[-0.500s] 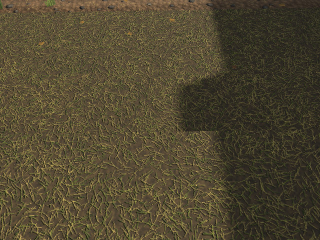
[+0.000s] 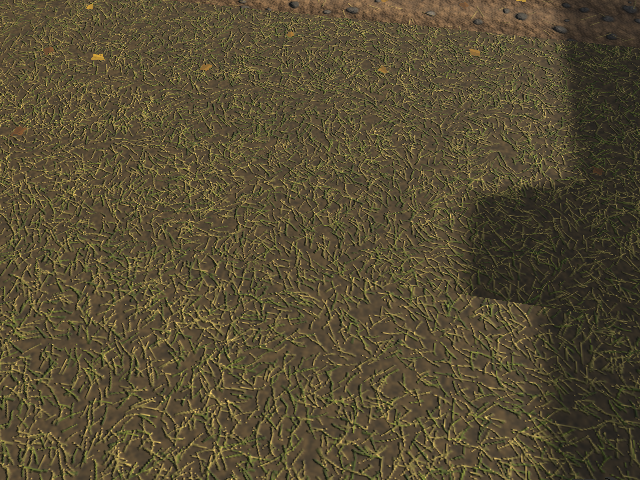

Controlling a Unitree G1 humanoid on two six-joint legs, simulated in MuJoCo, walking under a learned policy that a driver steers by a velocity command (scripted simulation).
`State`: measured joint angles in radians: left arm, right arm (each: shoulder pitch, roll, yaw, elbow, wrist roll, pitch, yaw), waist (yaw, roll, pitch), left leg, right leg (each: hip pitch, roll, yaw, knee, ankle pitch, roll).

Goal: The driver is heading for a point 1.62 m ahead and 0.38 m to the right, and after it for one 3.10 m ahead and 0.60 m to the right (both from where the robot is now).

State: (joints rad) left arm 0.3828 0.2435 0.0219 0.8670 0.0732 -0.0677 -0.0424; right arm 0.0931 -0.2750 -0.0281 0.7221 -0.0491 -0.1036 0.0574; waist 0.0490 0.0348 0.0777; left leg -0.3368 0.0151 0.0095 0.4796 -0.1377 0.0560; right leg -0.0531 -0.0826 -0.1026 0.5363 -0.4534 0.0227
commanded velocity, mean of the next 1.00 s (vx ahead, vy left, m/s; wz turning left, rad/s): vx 0.20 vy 0.00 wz -0.33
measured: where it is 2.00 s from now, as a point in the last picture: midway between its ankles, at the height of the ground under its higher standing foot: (461, 388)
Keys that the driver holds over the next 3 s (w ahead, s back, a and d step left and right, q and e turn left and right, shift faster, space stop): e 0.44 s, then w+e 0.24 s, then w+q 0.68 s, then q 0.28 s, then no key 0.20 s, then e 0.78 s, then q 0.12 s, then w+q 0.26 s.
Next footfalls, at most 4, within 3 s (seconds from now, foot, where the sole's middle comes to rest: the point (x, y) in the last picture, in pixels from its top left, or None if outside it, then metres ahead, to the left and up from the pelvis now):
0.54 right None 0.06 -0.15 -0.77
1.16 left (400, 464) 0.54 -0.11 -0.92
1.52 right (505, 360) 0.81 -0.38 -0.92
1.86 left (412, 387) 0.73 -0.15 -0.92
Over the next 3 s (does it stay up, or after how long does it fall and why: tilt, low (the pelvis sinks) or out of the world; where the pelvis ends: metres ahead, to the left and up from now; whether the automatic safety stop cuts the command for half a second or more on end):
stays up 0.83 -0.30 -0.15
